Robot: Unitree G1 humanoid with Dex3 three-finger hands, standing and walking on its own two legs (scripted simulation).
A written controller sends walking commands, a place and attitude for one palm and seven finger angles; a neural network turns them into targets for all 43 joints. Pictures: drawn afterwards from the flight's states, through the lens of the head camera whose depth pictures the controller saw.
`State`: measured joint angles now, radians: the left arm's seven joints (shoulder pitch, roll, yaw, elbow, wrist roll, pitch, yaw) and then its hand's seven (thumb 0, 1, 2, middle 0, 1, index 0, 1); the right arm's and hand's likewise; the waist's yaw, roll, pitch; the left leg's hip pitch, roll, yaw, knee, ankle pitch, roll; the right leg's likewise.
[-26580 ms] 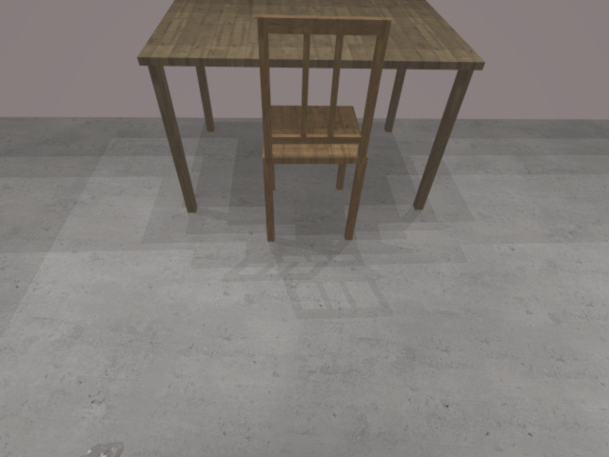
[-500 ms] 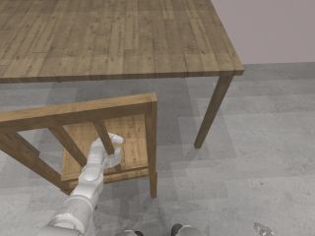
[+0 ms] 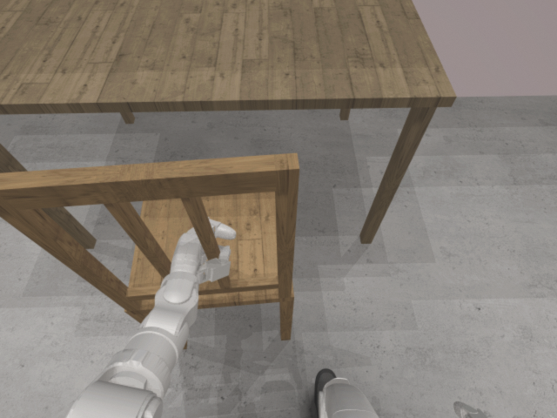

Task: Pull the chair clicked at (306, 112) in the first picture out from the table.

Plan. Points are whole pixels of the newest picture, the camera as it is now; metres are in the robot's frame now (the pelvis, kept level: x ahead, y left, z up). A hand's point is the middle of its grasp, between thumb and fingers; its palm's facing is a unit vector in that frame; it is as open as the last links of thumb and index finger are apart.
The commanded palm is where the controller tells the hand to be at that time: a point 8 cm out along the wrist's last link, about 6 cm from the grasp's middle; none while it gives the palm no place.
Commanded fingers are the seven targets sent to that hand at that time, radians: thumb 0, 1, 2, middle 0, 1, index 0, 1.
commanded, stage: step backward, pulling the chair out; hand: left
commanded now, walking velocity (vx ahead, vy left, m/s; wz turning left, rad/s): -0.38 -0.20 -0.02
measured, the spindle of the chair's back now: (154, 253) +0.37 +0.20 -0.05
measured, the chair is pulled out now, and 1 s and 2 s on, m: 0.18 0.31 0.56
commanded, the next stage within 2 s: stop walking, hand still on the chair in 1.74 s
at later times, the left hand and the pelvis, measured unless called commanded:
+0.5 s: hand (216, 294) +0.30 +0.09 -0.05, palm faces -0.08 -0.98 -0.18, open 5.1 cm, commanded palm +0.30 +0.15 -0.05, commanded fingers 0.00 0.90 0.90 -0.50 -1.45 -0.50 -1.45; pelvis -0.04 +0.00 +0.00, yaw -2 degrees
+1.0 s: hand (213, 346) +0.22 +0.09 -0.05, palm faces -0.08 -0.98 -0.20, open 5.2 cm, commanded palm +0.21 +0.15 -0.05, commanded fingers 0.00 0.90 0.90 -0.50 -1.45 -0.50 -1.45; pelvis -0.13 -0.01 +0.01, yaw -4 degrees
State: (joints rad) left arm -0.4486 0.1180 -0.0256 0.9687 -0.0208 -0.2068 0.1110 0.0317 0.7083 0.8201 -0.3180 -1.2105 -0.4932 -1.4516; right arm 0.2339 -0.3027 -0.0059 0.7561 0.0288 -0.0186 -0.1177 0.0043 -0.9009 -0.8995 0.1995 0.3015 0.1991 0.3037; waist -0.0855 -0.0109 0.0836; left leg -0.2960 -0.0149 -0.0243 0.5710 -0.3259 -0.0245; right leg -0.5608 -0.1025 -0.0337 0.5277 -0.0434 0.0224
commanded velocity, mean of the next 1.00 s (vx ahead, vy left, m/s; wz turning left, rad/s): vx -0.38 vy -0.06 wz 0.02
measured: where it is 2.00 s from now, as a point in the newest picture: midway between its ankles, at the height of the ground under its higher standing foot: outside the picture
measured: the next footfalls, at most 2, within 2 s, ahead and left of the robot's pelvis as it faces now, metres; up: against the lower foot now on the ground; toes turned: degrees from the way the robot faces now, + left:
right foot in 0.50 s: +0.02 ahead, -0.12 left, +0.00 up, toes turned -5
right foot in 0.92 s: -0.06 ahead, -0.12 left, +0.00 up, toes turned -5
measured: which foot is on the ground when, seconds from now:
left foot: down 0.00-1.00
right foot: down 0.00-0.38, up 0.40-0.48, down 0.50-0.82, up 0.84-0.90, down 0.92-1.00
